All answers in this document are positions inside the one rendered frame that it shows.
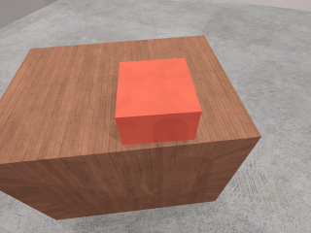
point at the carton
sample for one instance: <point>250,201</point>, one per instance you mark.
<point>156,102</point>

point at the pedestal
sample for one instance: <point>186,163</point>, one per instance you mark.
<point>61,151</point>

